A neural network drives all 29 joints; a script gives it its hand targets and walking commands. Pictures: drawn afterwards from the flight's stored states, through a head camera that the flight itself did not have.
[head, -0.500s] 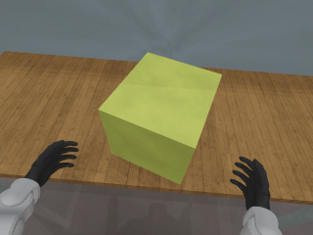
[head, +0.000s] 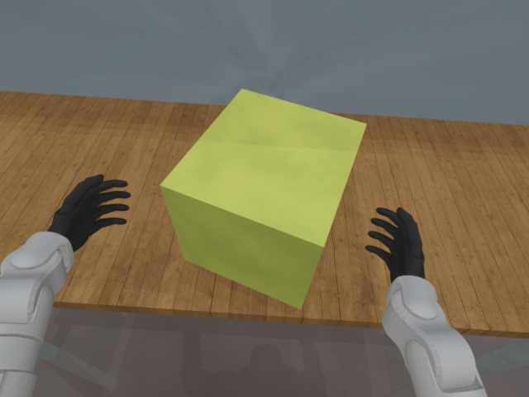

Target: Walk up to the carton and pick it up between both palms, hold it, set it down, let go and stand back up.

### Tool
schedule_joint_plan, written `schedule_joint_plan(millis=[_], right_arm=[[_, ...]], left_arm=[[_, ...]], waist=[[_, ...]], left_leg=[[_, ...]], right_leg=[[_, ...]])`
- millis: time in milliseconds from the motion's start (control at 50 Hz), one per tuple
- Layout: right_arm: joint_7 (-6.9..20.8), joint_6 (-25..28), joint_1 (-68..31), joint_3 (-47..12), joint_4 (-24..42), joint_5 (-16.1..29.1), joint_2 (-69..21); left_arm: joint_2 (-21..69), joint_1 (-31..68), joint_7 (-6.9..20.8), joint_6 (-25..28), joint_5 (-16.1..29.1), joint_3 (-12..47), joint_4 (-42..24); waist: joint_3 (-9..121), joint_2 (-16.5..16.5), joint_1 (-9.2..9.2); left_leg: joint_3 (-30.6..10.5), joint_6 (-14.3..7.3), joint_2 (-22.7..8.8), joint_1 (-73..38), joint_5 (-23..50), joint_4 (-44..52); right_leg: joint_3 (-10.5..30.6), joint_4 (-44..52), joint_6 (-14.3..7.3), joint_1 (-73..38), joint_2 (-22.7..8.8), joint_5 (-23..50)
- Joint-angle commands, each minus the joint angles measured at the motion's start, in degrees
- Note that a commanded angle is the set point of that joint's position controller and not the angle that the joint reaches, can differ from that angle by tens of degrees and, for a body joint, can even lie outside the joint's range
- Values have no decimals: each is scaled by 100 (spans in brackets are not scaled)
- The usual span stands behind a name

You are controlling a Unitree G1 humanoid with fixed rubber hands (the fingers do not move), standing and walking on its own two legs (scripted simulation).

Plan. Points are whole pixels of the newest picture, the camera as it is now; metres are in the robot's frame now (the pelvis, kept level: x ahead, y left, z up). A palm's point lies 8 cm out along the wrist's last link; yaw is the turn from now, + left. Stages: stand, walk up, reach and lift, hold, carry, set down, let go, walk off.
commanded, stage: reach and lift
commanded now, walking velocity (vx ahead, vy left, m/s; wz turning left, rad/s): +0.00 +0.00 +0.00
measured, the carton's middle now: (270, 195) +0.42 +0.04 +0.03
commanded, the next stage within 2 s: none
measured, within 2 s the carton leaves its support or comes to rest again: neither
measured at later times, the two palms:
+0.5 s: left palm (105, 173) +0.38 +0.28 +0.12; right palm (417, 239) +0.31 -0.16 +0.10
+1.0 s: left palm (132, 143) +0.44 +0.25 +0.13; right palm (417, 202) +0.36 -0.17 +0.12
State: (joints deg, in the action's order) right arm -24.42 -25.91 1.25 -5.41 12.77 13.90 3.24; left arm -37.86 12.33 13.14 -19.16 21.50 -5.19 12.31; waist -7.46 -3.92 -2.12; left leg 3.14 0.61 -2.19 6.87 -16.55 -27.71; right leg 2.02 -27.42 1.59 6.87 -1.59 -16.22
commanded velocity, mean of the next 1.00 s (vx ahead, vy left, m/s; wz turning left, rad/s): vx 0.00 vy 0.00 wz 0.00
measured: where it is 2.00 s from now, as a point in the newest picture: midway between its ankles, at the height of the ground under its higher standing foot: outside the picture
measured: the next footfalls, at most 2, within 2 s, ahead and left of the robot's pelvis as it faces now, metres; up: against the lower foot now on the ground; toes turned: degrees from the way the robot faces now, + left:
none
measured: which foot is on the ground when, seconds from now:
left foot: down 0.00-1.00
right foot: down 0.00-1.00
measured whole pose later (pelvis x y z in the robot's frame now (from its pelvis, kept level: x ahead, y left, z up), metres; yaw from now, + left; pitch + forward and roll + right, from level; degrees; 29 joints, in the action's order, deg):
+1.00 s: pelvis -0.02 +0.01 +0.00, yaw +0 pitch +3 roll -1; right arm -21.8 -13.7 -40.9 -3.1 -35.4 17.4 4.0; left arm -37.4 52.1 10.4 -7.6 24.4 6.4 61.7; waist -1.5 -3.9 9.2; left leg 3.1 0.5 -2.2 17.7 -14.1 -29.3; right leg 2.0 -27.1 1.7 16.8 -1.6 -12.9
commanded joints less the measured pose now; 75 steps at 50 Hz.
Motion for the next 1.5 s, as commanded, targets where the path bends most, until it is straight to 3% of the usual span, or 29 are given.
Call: schedule_joint_plan(millis=[0, 40, 60, 80, 140, 180, 200, 220, 240, 280, 440, 460, 580, 680, 780, 820, 840, 900, 920, 960, 1000, 1040, 1060, 1080, 1200, 1300, 1380, 1420, 1480], right_arm=[[-122, 212, -1771, 667, 851, 31, 631], [-107, 197, -2182, 764, 599, 15, 632], [-135, 214, -2025, 650, 657, 78, 582], [-100, 178, -2718, 841, 546, 37, 799], [-110, 146, -2903, 853, 252, 65, 577], [-110, 250, -3029, 901, 154, 121, 673], [-105, 223, -3361, 974, -20, 84, 711], [-89, 246, -3252, 861, 84, 183, 701], [-77, 240, -3539, 972, -182, 133, 751], [-42, 287, -3986, 1008, -239, 161, 643], [13, 536, -4448, 1031, -903, 193, 616], [64, 553, -5007, 1084, -1082, 221, 716], [115, 815, -5410, 1185, -1768, 196, 676], [159, 964, -6120, 1172, -2374, 250, 653], [244, 1200, -6609, 1156, -2884, 319, 677], [276, 1347, -6571, 1206, -3109, 296, 703], [306, 1398, -6819, 1190, -3261, 373, 782], [349, 1557, -7206, 1333, -3536, 339, 852], [361, 1613, -7128, 1187, -3564, 352, 785], [366, 1661, -7088, 1234, -4141, 303, 831], [439, 1741, -7745, 1289, -4210, 330, 916], [440, 1857, -7719, 1245, -4233, 350, 900], [466, 1902, -7804, 1154, -4282, 428, 904], [453, 1912, -7895, 1334, -4570, 347, 965], [528, 2128, -8319, 1284, -4977, 432, 1147], [600, 2140, -8618, 1271, -5519, 474, 1190], [652, 2315, -8632, 1304, -5680, 384, 1190], [687, 2392, -8585, 1254, -5737, 431, 1153], [729, 2523, -8528, 1306, -6021, 319, 1148]], left_arm=[[-1699, 2476, 26, 133, 568, -557, -998], [-1728, 2885, 23, 95, 568, -482, -807], [-1648, 2635, 35, 83, 494, -486, -744], [-1667, 3343, 19, 29, 535, -429, -558], [-1648, 3469, 82, 59, 508, -338, 71], [-1619, 3677, 70, 95, 445, -286, 0], [-1591, 4005, 90, 77, 503, -196, 319], [-1581, 3764, 61, 101, 433, -240, 208], [-1584, 4217, 80, 97, 436, -151, 338], [-1647, 4576, 20, 217, 537, -73, 568], [-1526, 4871, 5, 561, 549, 280, 1439], [-1561, 5505, -47, 593, 639, 349, 1494], [-1430, 5681, -154, 893, 721, 615, 2113], [-1371, 6459, -182, 1153, 810, 883, 2698], [-1277, 6776, -294, 1394, 856, 991, 3213], [-1094, 6696, -281, 1483, 825, 1072, 3385], [-1114, 6965, -311, 1496, 771, 1073, 3415], [-1012, 7386, -340, 1655, 925, 1320, 3531], [-941, 7279, -360, 1706, 913, 1289, 3596], [-816, 7240, -340, 1672, 702, 1332, 4076], [-933, 7958, -376, 1778, 766, 1356, 4298], [-841, 7907, -429, 1913, 880, 1456, 4150], [-881, 7888, -426, 1931, 786, 1412, 4378], [-767, 8089, -429, 1926, 806, 1511, 4615], [-648, 8537, -534, 2098, 818, 1719, 5025], [-624, 8875, -555, 2138, 803, 1902, 5679], [-319, 8790, -611, 2287, 750, 1968, 5689], [-327, 8652, -596, 2294, 730, 1934, 5884], [-142, 8757, -602, 2431, 699, 2075, 5841]], waist=[[2489, 976, 820], [2565, 953, 884], [2572, 944, 793], [2682, 969, 933], [2648, 749, 948], [3000, 884, 1023], [2837, 904, 1069], [2983, 935, 951], [2944, 890, 1095], [3078, 999, 1104], [3375, 825, 1164], [3545, 924, 1216], [3910, 1014, 1364], [4039, 1173, 1519], [4405, 1206, 1514], [4601, 1252, 1647], [4650, 1414, 1552], [5094, 1486, 1798], [5094, 1458, 1663], [4920, 1569, 1748], [4978, 1579, 1743], [5344, 1518, 1842], [5451, 1479, 1691], [5319, 1595, 1842], [5686, 1753, 1856], [5531, 1750, 1875], [5995, 1915, 1875], [5944, 1909, 1782], [5921, 2038, 1887]], left_leg=[[-61, -95, 94, 34, 1659, 508], [-45, -107, 116, 102, 1713, 479], [-46, -84, 110, -10, 1818, 506], [-39, -99, 130, 122, 1679, 500], [-7, -144, 151, 222, 1548, 553], [-24, -94, 153, 154, 1819, 522], [-30, -80, 154, 157, 1797, 525], [-30, -80, 160, 47, 1923, 498], [-29, -58, 144, 51, 1853, 495], [-28, -82, 160, 318, 1554, 504], [-21, -102, 124, 147, 1663, 478], [-7, -94, 133, 322, 1614, 449], [-92, -75, 117, 156, 1829, 330], [-105, -95, 124, 405, 1277, 332], [-164, -76, 119, 216, 1571, 143], [-189, 15, 98, -48, 1933, 64], [-180, 17, 103, -112, 2065, 71], [-220, 84, 124, -273, 2211, -97], [-247, 50, 110, -366, 2456, -108], [-240, 112, 126, -508, 2661, -144], [-211, 58, 153, -218, 2191, -115], [-290, 97, 124, -393, 2626, -275], [-284, 55, 155, -384, 2639, -296], [-251, 112, 162, -366, 2567, -282], [-354, 196, 108, -666, 3045, -514], [-304, 161, 135, -460, 2676, -568], [-408, 274, 78, -795, 3368, -749], [-331, 263, 129, -615, 3196, -804], [-407, 354, 73, -672, 3311, -906]], right_leg=[[9, 445, -66, -997, -267, 3587], [9, 427, -67, -959, -230, 3400], [-20, 416, -55, -1078, -235, 3742], [-44, 422, -71, -972, -196, 3421], [-35, 461, -75, -1058, -181, 3404], [-41, 377, -56, -1225, -152, 3775], [-115, 398, -47, -944, -116, 3572], [-119, 403, -66, -1091, -103, 3649], [-143, 425, -62, -958, -65, 3435], [-149, 415, -103, -912, -88, 3162], [-242, 431, -72, -794, -6, 3273], [-262, 357, -105, -681, 27, 3007], [-350, 384, -94, -446, 53, 3082], [-351, 403, -100, -243, 39, 2568], [-458, 318, -115, 70, 72, 2710], [-502, 334, -90, 237, 136, 2918], [-483, 356, -95, 250, 139, 2920], [-588, 331, -121, 510, 155, 2922], [-584, 319, -111, 506, 157, 3143], [-582, 368, -119, 580, 190, 3237], [-557, 391, -138, 691, 157, 2812], [-615, 279, -129, 689, 172, 3340], [-572, 298, -123, 684, 183, 3355], [-615, 306, -131, 841, 206, 3252], [-693, 281, -179, 1300, 282, 3165], [-695, 347, -226, 1554, 267, 2852], [-777, 243, -252, 1847, 310, 3019], [-735, 210, -260, 1892, 309, 2958], [-815, 171, -273, 2244, 327, 2673]])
